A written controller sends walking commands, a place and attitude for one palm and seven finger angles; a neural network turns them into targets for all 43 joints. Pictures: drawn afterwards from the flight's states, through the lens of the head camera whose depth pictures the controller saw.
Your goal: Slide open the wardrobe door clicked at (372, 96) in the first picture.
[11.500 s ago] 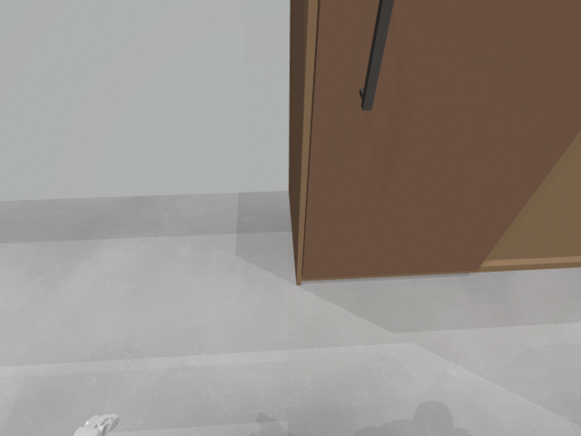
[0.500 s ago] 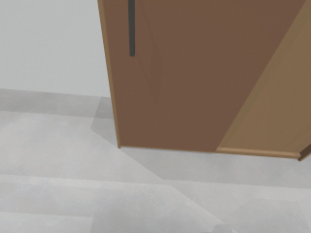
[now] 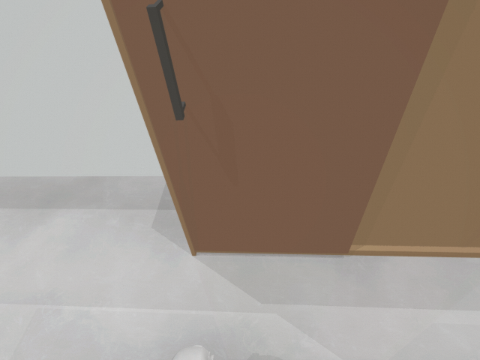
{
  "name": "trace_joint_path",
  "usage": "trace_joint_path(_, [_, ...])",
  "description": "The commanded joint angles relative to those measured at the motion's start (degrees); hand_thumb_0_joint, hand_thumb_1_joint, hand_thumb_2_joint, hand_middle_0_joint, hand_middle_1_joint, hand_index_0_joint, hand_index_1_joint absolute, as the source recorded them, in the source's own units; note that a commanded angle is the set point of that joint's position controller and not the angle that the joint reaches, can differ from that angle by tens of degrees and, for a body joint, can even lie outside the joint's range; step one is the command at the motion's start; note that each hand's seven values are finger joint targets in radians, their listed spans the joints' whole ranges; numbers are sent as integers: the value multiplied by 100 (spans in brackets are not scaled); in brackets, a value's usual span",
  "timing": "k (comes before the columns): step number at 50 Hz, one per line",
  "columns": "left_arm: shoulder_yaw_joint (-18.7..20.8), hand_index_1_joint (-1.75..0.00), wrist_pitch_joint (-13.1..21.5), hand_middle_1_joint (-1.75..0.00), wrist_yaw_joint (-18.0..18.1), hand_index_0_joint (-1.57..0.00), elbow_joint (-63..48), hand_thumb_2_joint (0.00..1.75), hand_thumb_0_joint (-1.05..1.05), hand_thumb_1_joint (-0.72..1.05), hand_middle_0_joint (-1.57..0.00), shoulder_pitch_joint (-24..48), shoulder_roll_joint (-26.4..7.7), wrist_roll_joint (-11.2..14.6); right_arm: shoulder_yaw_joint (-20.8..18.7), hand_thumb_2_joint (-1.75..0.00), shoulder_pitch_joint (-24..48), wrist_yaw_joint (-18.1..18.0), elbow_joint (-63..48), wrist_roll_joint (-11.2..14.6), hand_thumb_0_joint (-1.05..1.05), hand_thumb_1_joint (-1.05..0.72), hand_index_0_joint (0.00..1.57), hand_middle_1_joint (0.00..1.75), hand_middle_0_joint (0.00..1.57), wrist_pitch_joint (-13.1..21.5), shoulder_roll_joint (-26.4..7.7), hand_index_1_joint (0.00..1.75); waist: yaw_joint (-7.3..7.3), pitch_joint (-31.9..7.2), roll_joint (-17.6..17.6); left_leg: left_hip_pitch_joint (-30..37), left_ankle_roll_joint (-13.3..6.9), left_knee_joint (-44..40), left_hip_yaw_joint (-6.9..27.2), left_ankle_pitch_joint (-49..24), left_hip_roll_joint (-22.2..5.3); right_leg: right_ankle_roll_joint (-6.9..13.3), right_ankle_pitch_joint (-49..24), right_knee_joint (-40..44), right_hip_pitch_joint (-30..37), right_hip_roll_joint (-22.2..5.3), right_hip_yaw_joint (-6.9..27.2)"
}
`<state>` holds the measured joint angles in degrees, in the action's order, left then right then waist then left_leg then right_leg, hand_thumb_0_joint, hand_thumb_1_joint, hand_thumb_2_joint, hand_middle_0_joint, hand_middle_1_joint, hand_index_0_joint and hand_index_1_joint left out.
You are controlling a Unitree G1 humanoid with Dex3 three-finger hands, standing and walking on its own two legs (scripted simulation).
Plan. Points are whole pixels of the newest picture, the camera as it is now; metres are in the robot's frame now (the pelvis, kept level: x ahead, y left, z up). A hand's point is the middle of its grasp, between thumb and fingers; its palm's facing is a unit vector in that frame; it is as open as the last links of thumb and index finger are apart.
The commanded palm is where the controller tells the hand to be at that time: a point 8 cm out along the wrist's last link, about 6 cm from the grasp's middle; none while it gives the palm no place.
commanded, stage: take the last steps up to it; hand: left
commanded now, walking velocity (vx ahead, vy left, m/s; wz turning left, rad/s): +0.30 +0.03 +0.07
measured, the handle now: (170, 65) +0.71 +0.20 +0.18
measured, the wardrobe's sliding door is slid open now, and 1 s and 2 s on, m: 0.00 0.00 0.00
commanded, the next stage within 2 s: come to a stop and stand still in 0.48 s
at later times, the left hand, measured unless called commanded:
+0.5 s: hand out of the picture +0.09 +0.22 -0.19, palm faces +0.13 -0.98 -0.15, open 7.4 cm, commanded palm none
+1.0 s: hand (165, 286) +0.33 +0.21 -0.18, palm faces +0.02 -0.97 -0.23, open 7.3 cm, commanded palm none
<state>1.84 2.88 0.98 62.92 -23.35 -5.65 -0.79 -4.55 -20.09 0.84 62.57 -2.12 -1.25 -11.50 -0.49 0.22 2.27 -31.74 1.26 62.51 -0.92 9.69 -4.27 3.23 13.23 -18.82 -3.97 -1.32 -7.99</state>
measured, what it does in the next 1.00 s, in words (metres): walks ahead: left foot, then right foot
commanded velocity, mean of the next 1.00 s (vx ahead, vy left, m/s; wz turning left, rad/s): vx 0.05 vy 0.02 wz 0.00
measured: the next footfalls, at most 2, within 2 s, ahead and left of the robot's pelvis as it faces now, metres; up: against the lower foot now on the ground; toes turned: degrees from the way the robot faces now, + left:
left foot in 0.36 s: +0.25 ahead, +0.15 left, +0.00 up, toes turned +8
right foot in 0.82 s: +0.34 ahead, -0.07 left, +0.00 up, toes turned -7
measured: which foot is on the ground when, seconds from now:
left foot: up 0.00-0.34, down 0.36-0.88, up 0.90-1.00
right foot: down 0.00-0.36, up 0.38-0.80, down 0.82-1.00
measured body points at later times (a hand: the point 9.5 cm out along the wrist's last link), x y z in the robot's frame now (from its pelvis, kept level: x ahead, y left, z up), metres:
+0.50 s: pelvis +0.18 +0.07 -0.02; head +0.20 +0.08 +0.43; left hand +0.09 +0.27 -0.18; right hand +0.30 -0.14 -0.16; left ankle +0.21 +0.15 -0.75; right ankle +0.09 -0.06 -0.66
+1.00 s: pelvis +0.23 +0.04 -0.02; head +0.27 +0.02 +0.43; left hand +0.32 +0.26 -0.16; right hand +0.21 -0.17 -0.19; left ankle +0.18 +0.16 -0.71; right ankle +0.30 -0.07 -0.75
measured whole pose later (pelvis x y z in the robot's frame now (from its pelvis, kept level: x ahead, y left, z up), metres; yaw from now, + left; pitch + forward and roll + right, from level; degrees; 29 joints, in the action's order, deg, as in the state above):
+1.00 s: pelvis +0.23 +0.04 -0.02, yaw +1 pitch -1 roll +1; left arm 2.3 -0.5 2.5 56.5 -6.7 -7.5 -1.1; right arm -3.1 -15.9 -1.5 61.6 -0.5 -2.9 -7.8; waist -1.7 7.0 1.5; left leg -19.0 1.1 53.2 -2.5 30.6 -0.6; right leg 1.8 10.4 -32.0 -20.2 -3.6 -6.3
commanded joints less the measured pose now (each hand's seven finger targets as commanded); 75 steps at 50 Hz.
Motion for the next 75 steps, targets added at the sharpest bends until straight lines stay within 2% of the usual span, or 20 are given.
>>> trace_joint_path(1, [52, -30, 244, -30, 57, -20, -8, 90, 0, 90, -20, -660, -602, -19, -12, -90, 369, 31, -382, 35, 0, -90, 20, 30, 20, 137, -3, 30, 187, 771, -874, -923, 104, -102, -2, -395, -140, 143, -307, 1207, -4, -1304, 1024])
trace_joint_path(13, [45, -30, 199, -30, 161, -20, 485, 90, 0, 90, -20, -1334, -611, -92, 177, -90, 1876, 71, -838, 104, 0, -90, 20, 30, 20, 344, 220, 30, 453, 892, -1155, -290, -199, -2333, -597, 245, 64, 399, -3289, 366, 726, -1495, 784])
trace_joint_path(16, [90, -30, 178, -30, 170, -20, 439, 90, 0, 90, -20, -1049, -784, -56, 140, -90, 740, -57, -505, 82, 0, -90, 20, 30, 20, 441, 11, 30, -130, 124, -882, 1683, -383, -3310, -858, -84, 503, 166, -4644, -1278, 463, -1257, 399])
trace_joint_path(17, [91, -30, 185, -30, 157, -20, 388, 90, 0, 90, -20, -986, -741, -11, 80, -90, -108, -112, -259, 57, 0, -90, 20, 30, 20, 472, -299, 30, -480, -465, -581, 3078, -464, -3538, -577, -770, 183, -4, -3699, -2353, -198, -1043, 244])
trace_joint_path(19, [-24, -30, 177, -30, 111, -20, 179, 90, 0, 90, -20, -1130, -352, 70, -81, -90, -1034, -224, -30, 113, 0, -90, 20, 30, 20, 464, -1161, 30, -569, -1600, 1084, 5099, -1495, -3730, 2165, -3597, -2183, -272, 2079, -5169, -2485, 26, 326])
trace_joint_path(20, [33, -30, 117, -30, 127, -20, 37, 90, 0, 90, -20, -692, -515, 53, -59, -90, -702, -228, -110, 169, 0, -90, 20, 30, 20, 423, -1065, 30, -443, -967, 335, 4196, -1583, -3982, 1743, -3175, -2205, -181, 1998, -5573, -2615, -254, 594])
trace_joint_path(23, [92, -30, -8, -30, 43, -20, 30, 90, 0, 90, -20, -193, -262, -40, 143, -90, 203, -250, -297, 122, 0, -90, 20, 30, 20, 551, -309, 30, -54, 356, 72, 2232, -1141, -4618, 801, -2421, -1577, -331, 950, -5432, -2579, -650, 715])
trace_joint_path(29, [158, -30, -286, -30, -11, -20, -228, 90, 0, 90, -20, -156, -217, -92, 143, -90, 329, -230, -439, 114, 0, -90, 20, 30, 20, 582, -81, 30, 261, 437, 404, 1554, -1064, -5121, 59, -1503, -1161, -508, 74, -4427, -2396, -684, 630])
trace_joint_path(36, [48, -30, -338, -30, 75, -20, -548, 90, 0, 90, -20, 699, -507, -43, 162, -90, 253, -323, -345, 67, 0, -90, 20, 30, 20, 402, -387, 30, 120, 176, 474, 2430, -878, -4107, -5, -4121, -1113, -515, 96, -1927, -1531, -316, 382])
trace_joint_path(40, [126, -30, -307, -30, 97, -20, -619, 90, 0, 90, -20, 625, -933, -59, 91, -90, 138, -323, -324, 125, 0, -90, 20, 30, 20, 238, -288, 30, 228, 336, 119, 2051, -463, -3487, -67, -2554, -736, -430, -1687, -717, -746, -454, 590])
trace_joint_path(43, [181, -30, -254, -30, 114, -20, -620, 90, 0, 90, -20, 629, -1428, -34, 88, -90, -243, -271, -311, 198, 0, -90, 20, 30, 20, 89, 89, 30, 76, -140, -819, 1420, -25, -2450, -460, 1274, 208, 579, -4987, -829, -249, -1967, 1535])
trace_joint_path(46, [233, -30, -262, -30, 200, -20, -726, 90, 0, 90, -20, 887, -1326, -49, 49, -90, 0, -295, -360, 186, 0, -90, 20, 30, 20, -69, -7, 30, 213, -443, -1317, 1266, -3, -625, 34, 2430, 265, 1090, -4159, -334, -543, -2077, 1862])
trace_joint_path(49, [288, -30, -316, -30, 220, -20, -873, 90, 0, 90, -20, 1201, -1323, -82, 25, -90, -8, -250, -364, 172, 0, -90, 20, 30, 20, -130, 33, 30, 127, -431, -982, 1093, 37, -239, 126, 2102, 297, 896, -2935, -209, -786, -1860, 1646])
trace_joint_path(56, [378, -30, -413, -30, 189, -20, -911, 90, 0, 90, -20, 1325, -1324, -113, 103, -90, -564, -187, -303, 166, 0, -90, 20, 30, 20, 23, 167, 30, -26, -588, -1238, 2160, -7, -3125, -257, 1189, 422, 381, -30, -202, -1201, -1339, 1591])
trace_joint_path(58, [268, -30, -469, -30, 142, -20, -886, 90, 0, 90, -20, 1309, -961, -6, 101, -90, -729, -210, -210, 124, 0, -90, 20, 30, 20, 107, -86, 30, -111, -368, -169, 2727, -180, -4459, 519, 1267, -85, -139, 1313, -931, -2159, -650, 1105])
trace_joint_path(59, [202, -30, -494, -30, 100, -20, -959, 90, 0, 90, -20, 1333, -643, 47, 43, -90, -440, -241, -351, 58, 0, -90, 20, 30, 20, 131, -424, 30, -89, 189, 1152, 1920, -524, -5326, 1792, 2273, -1083, -450, 1276, -1771, -2470, -103, 606])
trace_joint_path(60, [199, -30, -496, -30, 77, -20, -931, 90, 0, 90, -20, 1413, -658, 1, 72, -90, 55, -286, -538, 39, 0, -90, 20, 30, 20, 131, -494, 30, -3, 681, 1116, 999, -814, -5758, 2063, 2685, -1464, -447, 1026, -2312, -2128, -70, 703])
trace_joint_path(64, [200, -30, -489, -30, -40, -20, -548, 90, 0, 90, -20, 929, -641, -87, 141, -90, 477, -331, -535, 48, 0, -90, 20, 30, 20, 216, -411, 30, 185, 915, 620, 1235, -819, -5513, 1238, 1987, -1009, -464, 620, -3315, -2215, -17, 844])
trace_joint_path(71, [53, -30, -314, -30, -75, -20, -499, 90, 0, 90, -20, 1078, -490, -13, 121, -90, -232, -358, -185, 30, 0, -90, 20, 30, 20, 234, -422, 30, -179, 597, 671, 2659, -1021, -4856, 1106, -370, -1093, -505, 1171, -1700, -1973, -103, 502])
trace_joint_path(75, [56, -30, -162, -30, 25, -20, -33, 90, 0, 90, -20, 130, -712, 17, 179, -90, -222, -340, -74, 171, 0, -90, 20, 30, 20, 278, -148, 30, 119, -110, -233, 1889, -369, -3631, 344, -799, -392, -353, -1140, 56, 213, -510, 1035])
